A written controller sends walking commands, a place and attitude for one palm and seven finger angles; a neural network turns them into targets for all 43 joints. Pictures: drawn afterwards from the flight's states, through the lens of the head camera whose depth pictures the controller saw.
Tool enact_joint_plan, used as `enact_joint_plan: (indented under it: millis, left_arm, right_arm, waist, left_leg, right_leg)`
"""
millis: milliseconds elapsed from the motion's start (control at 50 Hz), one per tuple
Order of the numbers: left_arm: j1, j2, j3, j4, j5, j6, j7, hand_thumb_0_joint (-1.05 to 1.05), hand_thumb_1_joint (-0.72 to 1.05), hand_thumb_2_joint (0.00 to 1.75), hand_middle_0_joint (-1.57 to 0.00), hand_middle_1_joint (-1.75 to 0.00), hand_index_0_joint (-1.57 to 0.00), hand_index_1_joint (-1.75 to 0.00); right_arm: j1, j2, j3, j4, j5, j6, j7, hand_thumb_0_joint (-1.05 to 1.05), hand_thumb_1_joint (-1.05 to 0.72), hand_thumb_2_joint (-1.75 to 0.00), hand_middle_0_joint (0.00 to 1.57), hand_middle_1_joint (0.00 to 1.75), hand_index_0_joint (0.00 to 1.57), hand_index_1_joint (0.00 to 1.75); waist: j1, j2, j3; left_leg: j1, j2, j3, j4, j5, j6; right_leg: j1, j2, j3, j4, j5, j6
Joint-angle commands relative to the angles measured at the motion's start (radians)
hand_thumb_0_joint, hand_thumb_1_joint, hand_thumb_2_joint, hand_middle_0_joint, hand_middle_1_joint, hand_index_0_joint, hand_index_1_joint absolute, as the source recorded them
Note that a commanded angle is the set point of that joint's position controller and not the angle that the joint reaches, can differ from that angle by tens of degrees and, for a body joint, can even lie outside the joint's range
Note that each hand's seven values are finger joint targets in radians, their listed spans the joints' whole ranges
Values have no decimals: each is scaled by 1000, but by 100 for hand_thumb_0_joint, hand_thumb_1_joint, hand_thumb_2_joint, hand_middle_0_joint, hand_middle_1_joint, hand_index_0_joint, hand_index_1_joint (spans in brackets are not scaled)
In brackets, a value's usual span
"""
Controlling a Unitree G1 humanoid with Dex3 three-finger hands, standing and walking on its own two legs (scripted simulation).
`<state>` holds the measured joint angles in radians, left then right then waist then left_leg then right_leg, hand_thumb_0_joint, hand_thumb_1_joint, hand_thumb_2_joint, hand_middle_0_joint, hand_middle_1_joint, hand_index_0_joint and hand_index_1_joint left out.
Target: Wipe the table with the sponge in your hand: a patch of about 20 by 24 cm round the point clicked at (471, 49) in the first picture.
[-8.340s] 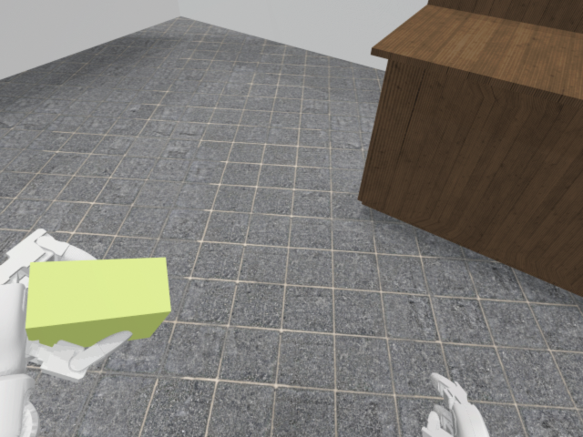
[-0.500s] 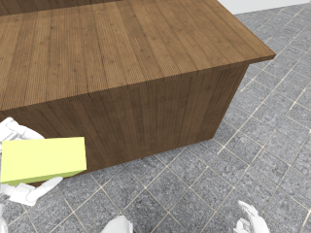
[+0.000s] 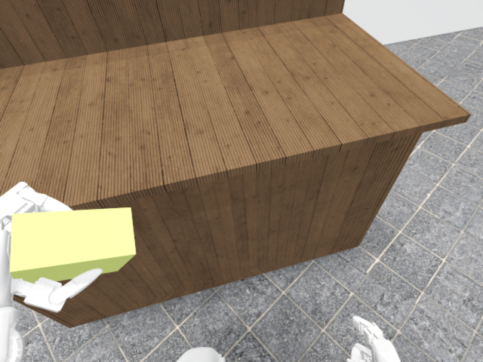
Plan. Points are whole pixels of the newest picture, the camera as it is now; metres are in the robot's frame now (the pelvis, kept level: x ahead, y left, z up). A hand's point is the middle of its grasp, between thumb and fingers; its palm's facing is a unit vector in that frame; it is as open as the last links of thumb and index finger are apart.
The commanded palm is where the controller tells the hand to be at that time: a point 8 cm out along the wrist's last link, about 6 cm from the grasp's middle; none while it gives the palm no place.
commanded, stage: come to a stop and stand still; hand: left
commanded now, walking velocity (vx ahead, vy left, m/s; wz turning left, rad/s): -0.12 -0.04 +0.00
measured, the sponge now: (91, 245) +0.23 +0.21 +0.15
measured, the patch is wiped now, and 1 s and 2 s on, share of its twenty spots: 0.00 0.00 0.00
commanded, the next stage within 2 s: none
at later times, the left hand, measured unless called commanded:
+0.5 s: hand (41, 242) +0.22 +0.26 +0.17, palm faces +0.34 -0.82 -0.46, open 10.1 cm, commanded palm +0.16 +0.31 +0.18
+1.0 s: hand out of the picture +0.19 +0.29 +0.18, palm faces +0.39 -0.85 -0.36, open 10.1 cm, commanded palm +0.13 +0.32 +0.18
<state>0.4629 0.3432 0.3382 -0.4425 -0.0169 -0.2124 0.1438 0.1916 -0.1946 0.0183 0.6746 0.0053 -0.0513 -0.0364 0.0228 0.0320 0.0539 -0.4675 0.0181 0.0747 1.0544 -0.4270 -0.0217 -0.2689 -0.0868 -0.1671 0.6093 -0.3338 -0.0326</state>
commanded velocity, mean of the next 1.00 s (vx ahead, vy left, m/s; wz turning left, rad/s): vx -0.02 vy -0.05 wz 0.00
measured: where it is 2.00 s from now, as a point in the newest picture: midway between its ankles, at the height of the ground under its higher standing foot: outside the picture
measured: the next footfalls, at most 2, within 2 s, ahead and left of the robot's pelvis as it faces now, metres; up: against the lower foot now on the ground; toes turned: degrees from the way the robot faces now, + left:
left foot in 0.18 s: +0.04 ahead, +0.15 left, +0.00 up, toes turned +1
right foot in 0.44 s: +0.05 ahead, -0.04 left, +0.00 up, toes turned +0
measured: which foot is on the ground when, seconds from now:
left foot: up 0.00-0.16, down 0.18-1.00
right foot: down 0.00-0.20, up 0.22-0.42, down 0.44-1.00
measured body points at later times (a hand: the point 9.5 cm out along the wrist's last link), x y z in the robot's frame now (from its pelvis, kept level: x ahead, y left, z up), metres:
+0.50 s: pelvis +0.00 +0.03 +0.00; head +0.03 +0.02 +0.44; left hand +0.19 +0.30 +0.20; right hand +0.18 -0.16 -0.09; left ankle +0.06 +0.18 -0.73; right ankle +0.01 -0.05 -0.73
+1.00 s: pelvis -0.05 +0.05 +0.00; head -0.04 +0.05 +0.45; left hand +0.17 +0.33 +0.20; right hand +0.11 -0.19 -0.07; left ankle +0.00 +0.15 -0.73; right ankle +0.01 -0.05 -0.73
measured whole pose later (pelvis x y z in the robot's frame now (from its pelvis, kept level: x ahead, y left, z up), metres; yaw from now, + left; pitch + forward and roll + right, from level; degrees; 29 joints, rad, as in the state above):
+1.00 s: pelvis -0.05 +0.05 +0.00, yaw -3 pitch -3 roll +0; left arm 0.33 0.36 0.38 -0.37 -0.04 -0.22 0.11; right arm 0.23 -0.23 0.01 0.58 0.01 -0.16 -0.01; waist 0.02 0.00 0.07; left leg -0.25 0.02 0.08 0.51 -0.21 0.02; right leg -0.26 0.01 -0.09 0.47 -0.18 -0.04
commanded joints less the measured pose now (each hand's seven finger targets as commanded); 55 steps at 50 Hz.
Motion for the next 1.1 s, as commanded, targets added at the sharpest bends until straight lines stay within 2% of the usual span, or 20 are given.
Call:
enact_joint_plan:
  millis: [0,100,140,180,200,280,380,420,460,480,580,620,700,760,780,800,820,840,940,1080]
  left_arm:
    - [-56,198,138,-238,2,-94,32,0,10,130,-120,-160,-120,-160]
    - [-4,206,161,-336,-7,-72,54,0,10,130,-120,-160,-120,-160]
    - [-18,209,158,-379,-16,-75,52,0,10,130,-120,-160,-120,-160]
    - [-22,199,157,-324,-17,-74,39,0,10,130,-120,-160,-120,-160]
    - [-36,217,173,-322,-19,-78,28,0,10,130,-120,-160,-120,-160]
    - [4,182,142,-397,-23,-71,16,0,10,130,-120,-160,-120,-160]
    - [6,179,133,-373,-30,-37,12,0,10,130,-120,-160,-120,-160]
    - [-20,207,156,-319,-24,-30,17,0,10,130,-120,-160,-120,-160]
    - [-19,205,153,-270,-48,-6,15,0,10,130,-120,-160,-120,-160]
    - [-13,209,152,-266,-51,2,17,0,10,130,-120,-160,-120,-160]
    - [-45,199,147,-288,-34,-11,34,0,10,130,-120,-160,-120,-160]
    - [-49,193,135,-283,-30,-16,33,0,10,130,-120,-160,-120,-160]
    - [-27,176,107,-284,-21,-28,27,0,10,130,-120,-160,-120,-160]
    - [-90,178,100,-299,-7,-48,25,0,10,130,-120,-160,-120,-160]
    - [-1028,945,680,-353,130,-137,3,0,10,130,-120,-160,-120,-160]
    - [-520,354,255,129,21,-69,-47,0,10,130,-120,-160,-120,-160]
    - [-410,245,158,73,4,-85,-65,0,10,130,-120,-160,-120,-160]
    - [-317,119,68,59,-34,-98,-60,0,10,130,-120,-160,-120,-160]
    - [-79,182,95,-173,-37,-70,-26,0,10,130,-120,-160,-120,-160]
    - [-233,222,174,-173,-6,-68,-16,0,10,130,-120,-160,-120,-160]
  right_arm:
    - [-99,-80,-37,-179,-7,-47,-16,0,-90,-90,20,30,20,30]
    - [-75,-79,-53,-230,-12,-42,-34,0,-90,-90,20,30,20,30]
    - [-47,-115,-77,-245,0,-35,-48,0,-90,-90,20,30,20,30]
    - [-25,-135,-90,-256,6,-42,-32,0,-90,-90,20,30,20,30]
    - [-38,-127,-83,-238,-10,-49,-28,0,-90,-90,20,30,20,30]
    - [-36,-126,-83,-240,-4,-79,16,0,-90,-90,20,30,20,30]
    - [-41,-125,-61,-248,1,-84,19,0,-90,-90,20,30,20,30]
    - [-48,-107,-54,-249,5,-73,10,0,-90,-90,20,30,20,30]
    - [-40,-83,-46,-244,8,-67,1,0,-90,-90,20,30,20,30]
    - [-63,-83,-42,-241,7,-63,-4,0,-90,-90,20,30,20,30]
    - [-92,-73,-15,-215,-4,-52,-26,0,-90,-90,20,30,20,30]
    - [-73,-86,-23,-212,-6,-49,-33,0,-90,-90,20,30,20,30]
    - [-83,-121,-29,-229,-7,-46,-38,0,-90,-90,20,30,20,30]
    - [-81,-119,-33,-226,-10,-60,-39,0,-90,-90,20,30,20,30]
    - [97,-166,-94,-172,-63,-140,-32,0,-90,-90,20,30,20,30]
    - [31,-49,-44,-152,-21,-140,-17,0,-90,-90,20,30,20,30]
    - [36,-115,-63,-233,2,-162,-16,0,-90,-90,20,30,20,30]
    - [28,-94,-55,-239,21,-173,7,0,-90,-90,20,30,20,30]
    - [-60,-132,-46,-256,4,-167,14,0,-90,-90,20,30,20,30]
    - [-68,-127,-31,-283,-4,-165,-5,0,-90,-90,20,30,20,30]
  waist:
    - [-22,-180,-122]
    - [-19,-150,-186]
    - [-29,5,-209]
    - [-22,193,-174]
    - [-33,308,-167]
    - [-29,260,-215]
    - [-29,221,-172]
    - [-31,86,-158]
    - [-34,-194,-154]
    - [-24,-204,-124]
    - [-23,-164,-163]
    - [-28,-129,-169]
    - [-13,173,-113]
    - [-8,156,-88]
    - [59,-11,-8]
    - [-1,-89,-161]
    - [31,-52,-126]
    - [9,23,-180]
    - [20,-28,-100]
    - [13,107,-82]
  left_leg:
    - [-55,60,-17,-126,30,-8]
    - [217,-12,95,-545,273,-14]
    - [375,119,-15,-626,552,13]
    - [384,327,-252,-677,933,129]
    - [376,367,-303,-708,938,164]
    - [400,314,-146,-632,845,129]
    - [235,274,-93,-627,499,83]
    - [154,197,-26,-547,275,37]
    - [139,48,19,-370,76,-16]
    - [115,31,-15,-267,13,-13]
    - [117,22,-27,-399,67,-6]
    - [219,22,-23,-553,190,3]
    - [183,218,-206,-728,373,75]
    - [70,224,-199,-741,289,82]
    - [-25,133,-38,-469,324,85]
    - [146,-15,-57,-421,199,33]
    - [186,-22,-23,-435,159,23]
    - [203,-4,-27,-496,174,24]
    - [245,41,-82,-682,55,50]
    - [53,118,-138,-845,-138,80]
  right_leg:
    - [182,-259,181,-209,702,-83]
    - [170,-158,94,-100,610,-30]
    - [88,-77,53,33,333,36]
    - [-101,58,74,233,-236,68]
    - [-155,53,102,325,-277,71]
    - [-88,70,94,177,-126,63]
    - [101,85,57,-118,20,66]
    - [152,15,131,-215,184,42]
    - [58,-152,349,-282,238,-43]
    - [20,-201,406,-317,253,-85]
    - [157,-157,256,-223,481,-82]
    - [132,-125,234,-206,393,-44]
    - [86,28,140,-110,97,43]
    - [150,36,133,-85,53,45]
    - [65,-41,277,-259,239,42]
    - [43,-113,373,-265,320,-74]
    - [55,-130,445,-331,377,-16]
    - [157,-156,398,-294,398,-20]
    - [20,-14,244,-326,-165,12]
    - [177,81,160,-126,-14,25]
